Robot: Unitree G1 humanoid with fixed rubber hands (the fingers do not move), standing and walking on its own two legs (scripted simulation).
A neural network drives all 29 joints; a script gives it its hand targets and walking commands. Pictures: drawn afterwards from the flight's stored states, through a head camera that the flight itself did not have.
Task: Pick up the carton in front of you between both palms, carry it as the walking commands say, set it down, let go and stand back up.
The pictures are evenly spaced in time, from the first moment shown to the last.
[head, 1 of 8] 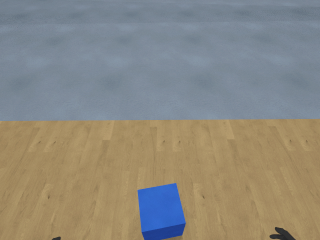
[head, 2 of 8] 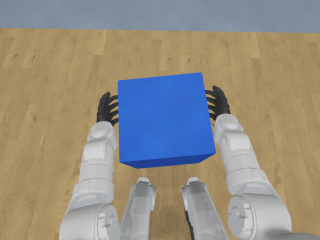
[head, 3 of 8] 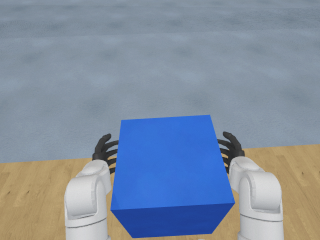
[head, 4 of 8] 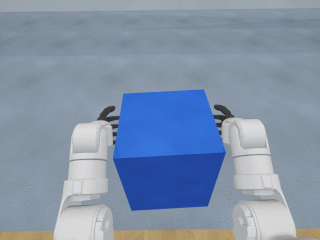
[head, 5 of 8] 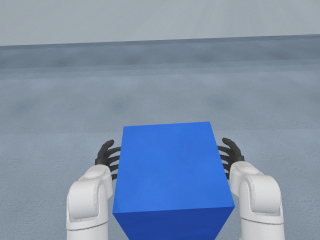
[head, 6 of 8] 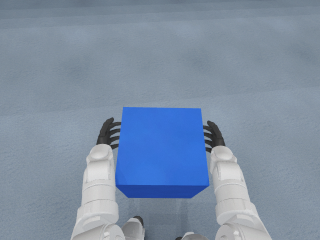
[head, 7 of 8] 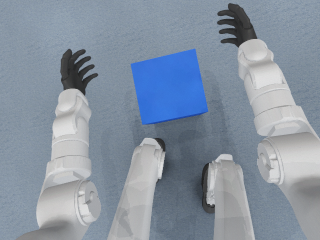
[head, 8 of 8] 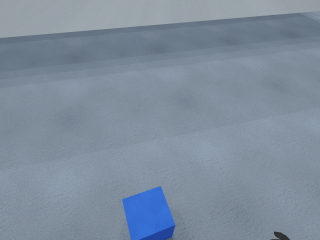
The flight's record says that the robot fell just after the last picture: no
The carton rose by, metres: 0.69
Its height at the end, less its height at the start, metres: -0.08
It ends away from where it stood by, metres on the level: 2.57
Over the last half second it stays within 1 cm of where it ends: yes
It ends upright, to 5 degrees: yes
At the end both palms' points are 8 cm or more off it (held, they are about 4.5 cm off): yes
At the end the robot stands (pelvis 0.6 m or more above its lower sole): yes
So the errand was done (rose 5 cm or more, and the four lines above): yes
